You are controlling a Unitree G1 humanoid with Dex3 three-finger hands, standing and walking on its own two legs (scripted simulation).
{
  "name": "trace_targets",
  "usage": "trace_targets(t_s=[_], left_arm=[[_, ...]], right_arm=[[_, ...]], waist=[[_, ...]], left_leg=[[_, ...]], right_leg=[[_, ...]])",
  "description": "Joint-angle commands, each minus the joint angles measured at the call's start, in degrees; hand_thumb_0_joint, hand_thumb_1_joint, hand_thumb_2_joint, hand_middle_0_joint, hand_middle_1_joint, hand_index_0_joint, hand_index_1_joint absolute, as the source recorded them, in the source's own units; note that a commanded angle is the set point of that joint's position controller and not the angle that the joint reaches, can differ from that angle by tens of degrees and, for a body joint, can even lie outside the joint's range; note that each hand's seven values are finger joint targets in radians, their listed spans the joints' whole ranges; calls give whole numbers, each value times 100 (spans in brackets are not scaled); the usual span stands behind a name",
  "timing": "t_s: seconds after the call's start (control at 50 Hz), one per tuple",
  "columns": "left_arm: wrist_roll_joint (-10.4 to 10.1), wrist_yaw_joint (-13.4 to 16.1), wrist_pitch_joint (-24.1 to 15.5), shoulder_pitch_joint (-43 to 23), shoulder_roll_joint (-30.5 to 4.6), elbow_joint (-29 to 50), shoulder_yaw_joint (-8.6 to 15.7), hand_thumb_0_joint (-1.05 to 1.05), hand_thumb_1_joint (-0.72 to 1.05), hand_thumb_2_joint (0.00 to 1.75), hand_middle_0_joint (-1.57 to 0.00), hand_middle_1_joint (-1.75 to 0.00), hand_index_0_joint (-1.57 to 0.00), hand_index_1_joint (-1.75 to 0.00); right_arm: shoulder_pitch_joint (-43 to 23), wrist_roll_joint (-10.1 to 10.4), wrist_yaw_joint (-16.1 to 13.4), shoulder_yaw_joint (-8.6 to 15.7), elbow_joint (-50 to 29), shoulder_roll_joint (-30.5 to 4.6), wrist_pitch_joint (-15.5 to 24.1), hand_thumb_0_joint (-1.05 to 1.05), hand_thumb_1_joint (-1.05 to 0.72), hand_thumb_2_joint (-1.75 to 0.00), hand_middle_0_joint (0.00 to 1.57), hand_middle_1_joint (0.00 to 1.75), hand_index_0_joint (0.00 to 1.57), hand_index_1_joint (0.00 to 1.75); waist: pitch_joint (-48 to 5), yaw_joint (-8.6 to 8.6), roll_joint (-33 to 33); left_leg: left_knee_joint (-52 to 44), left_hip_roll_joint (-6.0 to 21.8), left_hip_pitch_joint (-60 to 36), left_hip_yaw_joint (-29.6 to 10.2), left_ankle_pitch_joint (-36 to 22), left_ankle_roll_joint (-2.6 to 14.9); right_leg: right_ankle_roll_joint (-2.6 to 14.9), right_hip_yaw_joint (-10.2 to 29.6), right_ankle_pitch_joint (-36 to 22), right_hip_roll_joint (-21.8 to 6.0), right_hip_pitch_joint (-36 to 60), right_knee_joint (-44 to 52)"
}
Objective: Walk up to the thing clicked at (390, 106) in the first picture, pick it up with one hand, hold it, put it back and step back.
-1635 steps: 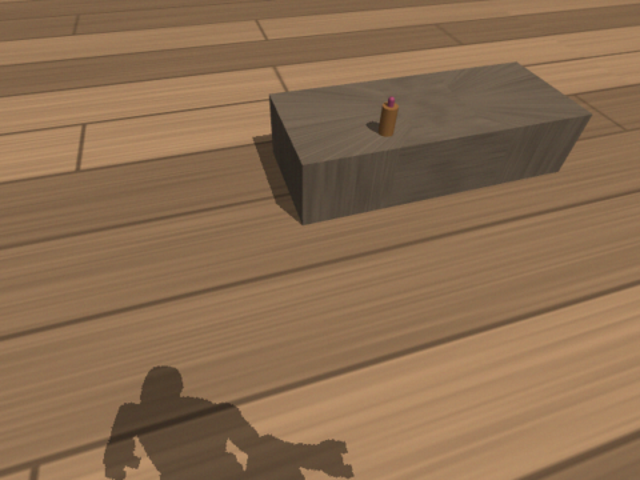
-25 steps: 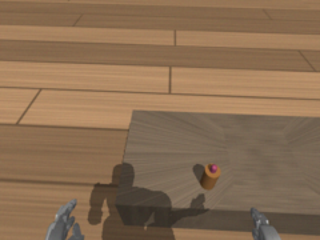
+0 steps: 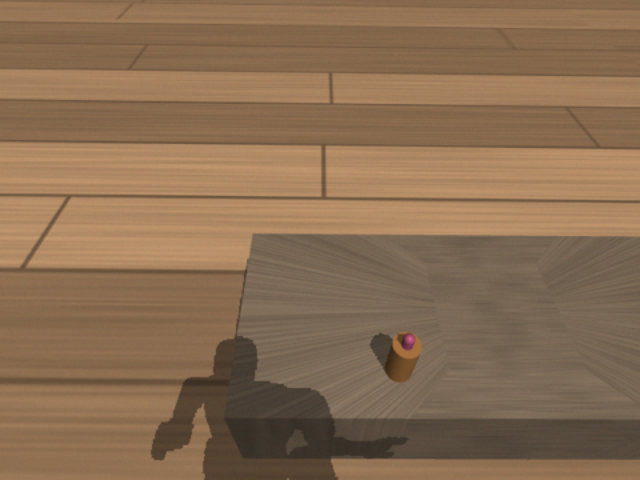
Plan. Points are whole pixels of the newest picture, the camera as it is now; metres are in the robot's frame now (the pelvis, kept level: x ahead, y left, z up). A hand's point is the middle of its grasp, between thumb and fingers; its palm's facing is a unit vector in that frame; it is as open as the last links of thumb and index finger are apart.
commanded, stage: stand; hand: right
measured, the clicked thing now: (403, 354) +0.47 -0.20 -0.35
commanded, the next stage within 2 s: none
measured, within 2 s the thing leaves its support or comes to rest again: neither
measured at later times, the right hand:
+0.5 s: hand out of the picture +0.04 -0.24 -0.15, palm faces -0.02 +0.94 -0.34, open 9.9 cm
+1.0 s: hand out of the picture +0.06 -0.23 -0.14, palm faces -0.03 +0.94 -0.35, open 7.4 cm
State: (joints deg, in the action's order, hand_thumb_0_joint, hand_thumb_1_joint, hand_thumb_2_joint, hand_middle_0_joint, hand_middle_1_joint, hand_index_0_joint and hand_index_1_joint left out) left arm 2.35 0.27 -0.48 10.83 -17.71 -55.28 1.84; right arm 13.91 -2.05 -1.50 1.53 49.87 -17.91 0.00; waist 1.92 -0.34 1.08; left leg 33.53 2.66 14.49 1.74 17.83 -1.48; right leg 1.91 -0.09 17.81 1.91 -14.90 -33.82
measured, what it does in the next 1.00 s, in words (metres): stands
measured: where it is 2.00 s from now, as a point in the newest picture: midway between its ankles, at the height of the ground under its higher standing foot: outside the picture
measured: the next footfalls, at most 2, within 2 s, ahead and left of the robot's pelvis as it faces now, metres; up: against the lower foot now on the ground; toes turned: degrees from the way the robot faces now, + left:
none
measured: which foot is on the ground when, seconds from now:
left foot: down 0.00-1.00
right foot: down 0.00-1.00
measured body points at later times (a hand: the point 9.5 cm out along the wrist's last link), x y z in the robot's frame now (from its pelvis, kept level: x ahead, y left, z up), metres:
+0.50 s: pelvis -0.01 +0.01 +0.02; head -0.01 +0.01 +0.47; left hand +0.04 +0.30 -0.12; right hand +0.05 -0.28 -0.12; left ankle +0.00 +0.14 -0.73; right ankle +0.00 -0.10 -0.73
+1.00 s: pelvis +0.00 +0.02 +0.02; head +0.01 +0.02 +0.47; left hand +0.06 +0.31 -0.12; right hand +0.06 -0.28 -0.12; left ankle +0.00 +0.14 -0.73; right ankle +0.00 -0.10 -0.73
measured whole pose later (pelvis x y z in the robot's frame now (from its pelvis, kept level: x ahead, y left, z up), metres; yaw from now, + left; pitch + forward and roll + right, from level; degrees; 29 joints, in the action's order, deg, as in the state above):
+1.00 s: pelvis +0.00 +0.02 +0.02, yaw +0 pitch -3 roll +0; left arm 0.9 0.1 -0.4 6.5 -18.5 -67.6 -0.2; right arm 7.9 -0.9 -0.9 -0.1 65.5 -18.7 0.7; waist 3.4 -0.1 -0.2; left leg 19.2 1.1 5.8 2.3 10.7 -0.1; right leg 0.1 0.4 9.8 0.6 -5.4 -17.8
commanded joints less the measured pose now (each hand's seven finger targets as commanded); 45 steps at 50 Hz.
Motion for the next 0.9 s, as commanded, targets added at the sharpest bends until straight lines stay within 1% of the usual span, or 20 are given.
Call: trace_targets(t_s=[0.0, 0.06, 0.1, 0.12, 0.14, 0.2, 0.22, 0.24, 0.26, 0.28, 0.34, 0.42, 0.48, 0.5, 0.54, 0.58, 0.68, 0.72, 0.78, 0.88], left_arm=[[-44, 68, -153, -316, -1060, 165, 264, 0, 90, 90, -20, -30, -20, -30], [-62, 69, -99, -309, -1037, -82, 246, 0, 90, 90, -20, -30, -20, -30], [-76, 60, -70, -325, -1052, -215, 236, 0, 90, 90, -20, -30, -20, -30], [-71, 60, -71, -322, -1043, -276, 231, 0, 90, 90, -20, -30, -20, -30], [-68, 58, -68, -360, -1078, -330, 226, 0, 90, 90, -20, -30, -20, -30], [-69, 41, -59, -462, -1089, -479, 211, 0, 90, 90, -20, -30, -20, -30], [-66, 45, -63, -444, -1079, -531, 196, 0, 90, 90, -20, -30, -20, -30], [-71, 39, -75, -510, -1113, -553, 202, 0, 90, 90, -20, -30, -20, -30], [-78, 36, -74, -475, -1057, -620, 180, 0, 90, 90, -20, -30, -20, -30], [-71, 30, -72, -464, -1085, -662, 179, 0, 90, 90, -20, -30, -20, -30], [-85, 23, -71, -610, -1134, -731, 169, 0, 90, 90, -20, -30, -20, -30], [-96, 20, -86, -576, -1122, -837, 135, 0, 90, 90, -20, -30, -20, -30], [-101, 20, -83, -523, -1099, -915, 110, 0, 90, 90, -20, -30, -20, -30], [-97, 28, -81, -610, -1173, -914, 126, 0, 90, 90, -20, -30, -20, -30], [-109, 25, -86, -561, -1136, -938, 98, 0, 90, 90, -20, -30, -20, -30], [-104, 37, -87, -539, -1148, -964, 89, 0, 90, 90, -20, -30, -20, -30], [-130, 46, -95, -579, -1185, -972, 62, 0, 90, 90, -20, -30, -20, -30], [-117, 44, -93, -517, -1165, -989, 45, 0, 90, 90, -20, -30, -20, -30], [-135, 55, -116, -545, -1185, -981, 36, 0, 90, 90, -20, -30, -20, -30], [-133, 61, -126, -574, -1213, -968, 17, 0, 90, 90, -20, -30, -20, -30]], right_arm=[[-209, -1, -86, 170, -60, -916, 244, 0, 52, -7, 5, 6, 5, 6], [-265, 11, -107, 143, 245, -961, 250, 0, 55, -5, 5, 5, 5, 5], [-339, 14, -113, 117, 391, -996, 253, 0, 39, -21, 20, 21, 20, 21], [-394, 21, -117, 116, 436, -1010, 257, 0, 31, -29, 20, 29, 20, 29], [-415, 27, -115, 105, 503, -997, 260, 0, 23, -37, 20, 30, 20, 30], [-408, 22, -110, 74, 708, -1005, 237, 0, -1, -61, 20, 30, 20, 30], [-483, 32, -98, 76, 733, -1021, 230, 0, -9, -69, 20, 30, 20, 30], [-419, 31, -95, 61, 790, -1014, 227, 0, -17, -77, 20, 30, 20, 30], [-519, 36, -90, 56, 821, -1030, 225, 0, -25, -85, 20, 30, 20, 30], [-502, 29, -92, 62, 864, -1061, 221, 0, -33, -90, 20, 30, 20, 30], [-518, 36, -79, 54, 967, -1082, 208, 0, -57, -90, 20, 30, 20, 30], [-553, 53, -60, 55, 1065, -1130, 213, 0, -89, -90, 20, 30, 20, 30], [-644, 57, -50, 55, 1101, -1164, 200, 0, -90, -90, 20, 30, 20, 30], [-592, 56, -55, 55, 1118, -1131, 197, 0, -90, -90, 20, 30, 20, 30], [-611, 68, -41, 33, 1148, -1132, 211, 0, -90, -90, 20, 30, 20, 30], [-681, 65, -42, 38, 1161, -1150, 201, 0, -90, -90, 20, 30, 20, 30], [-622, 69, -23, 29, 1239, -1142, 171, 0, -90, -90, 20, 30, 20, 30], [-654, 74, -16, 30, 1241, -1174, 172, 0, -90, -90, 20, 30, 20, 30], [-705, 85, -7, 23, 1243, -1177, 188, 0, -90, -90, 20, 30, 20, 30], [-744, 97, -2, 19, 1276, -1199, 185, 0, -90, -90, 20, 30, 20, 30]], waist=[[-407, -24, -250], [-293, 13, -118], [-132, 44, -11], [-201, 63, 8], [-163, 48, -35], [24, 32, 25], [17, 51, -6], [-1, 13, -11], [33, 57, 18], [54, 42, 8], [129, 4, -85], [17, 14, -99], [60, 49, -105], [-7, 5, -195], [-39, 34, -154], [-47, 51, -186], [55, 12, -211], [44, 35, -89], [-138, 43, -103], [-159, 29, -128]], left_leg=[[-757, 321, -428, -459, -1150, 257], [-1029, 423, -496, -539, -1228, 244], [-1228, 425, -424, -572, -1060, 228], [-1243, 443, -500, -568, -1077, 230], [-1286, 443, -570, -569, -1137, 213], [-1447, 434, -471, -580, -735, 200], [-1437, 427, -562, -568, -763, 201], [-1467, 447, -543, -569, -812, 214], [-1474, 437, -607, -565, -815, 214], [-1515, 425, -598, -562, -676, 204], [-1554, 425, -626, -566, -607, 205], [-1632, 455, -693, -577, -668, 216], [-1640, 447, -719, -565, -541, 228], [-1686, 471, -710, -588, -585, 221], [-1742, 494, -763, -609, -695, 223], [-1705, 482, -789, -584, -729, 224], [-1705, 456, -766, -551, -695, 231], [-1780, 463, -656, -578, -562, 235], [-1737, 502, -790, -568, -1005, 248], [-1757, 495, -814, -560, -1079, 249]], right_leg=[[90, 840, -1315, -673, 363, 1136], [55, 755, -1294, -649, 557, 1224], [39, 723, -1122, -640, 602, 1325], [43, 724, -1129, -665, 648, 1371], [41, 734, -1161, -672, 606, 1409], [14, 733, -796, -667, 588, 1590], [9, 746, -701, -695, 582, 1655], [8, 764, -837, -702, 636, 1670], [-6, 755, -861, -706, 609, 1712], [-16, 756, -715, -697, 556, 1756], [-10, 798, -503, -719, 500, 1875], [-34, 763, -667, -731, 652, 1904], [-51, 755, -550, -740, 569, 1958], [-45, 743, -589, -746, 662, 1922], [-55, 699, -800, -742, 704, 1865], [-68, 694, -823, -760, 676, 1898], [-73, 739, -592, -787, 564, 1988], [-82, 687, -646, -772, 660, 1945], [-85, 699, -1109, -833, 828, 1881], [-99, 657, -1266, -848, 874, 1892]])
